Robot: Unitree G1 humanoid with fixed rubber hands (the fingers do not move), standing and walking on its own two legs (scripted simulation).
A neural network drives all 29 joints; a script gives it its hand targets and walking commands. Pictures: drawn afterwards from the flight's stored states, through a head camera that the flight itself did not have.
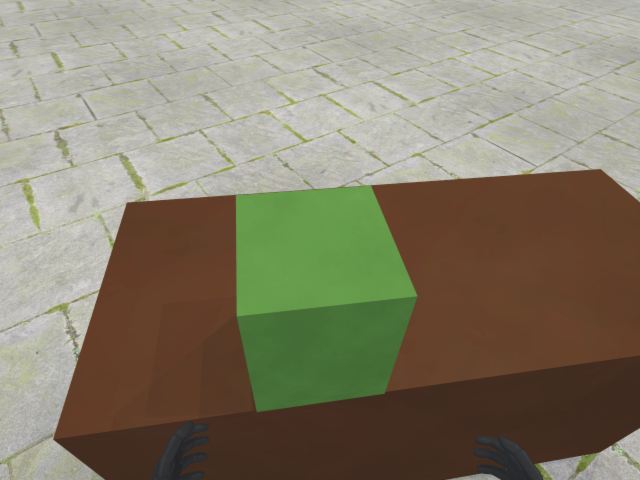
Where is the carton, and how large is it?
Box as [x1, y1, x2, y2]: [236, 186, 416, 411]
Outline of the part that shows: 370,186 236,195 237,319 257,411 384,393 416,298 416,294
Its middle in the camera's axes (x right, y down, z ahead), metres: -0.01 +0.08 +0.58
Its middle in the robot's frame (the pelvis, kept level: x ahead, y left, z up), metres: +0.40 +0.03 +0.01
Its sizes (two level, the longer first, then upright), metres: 0.210 0.200 0.250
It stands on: a pedestal, 0.67 m high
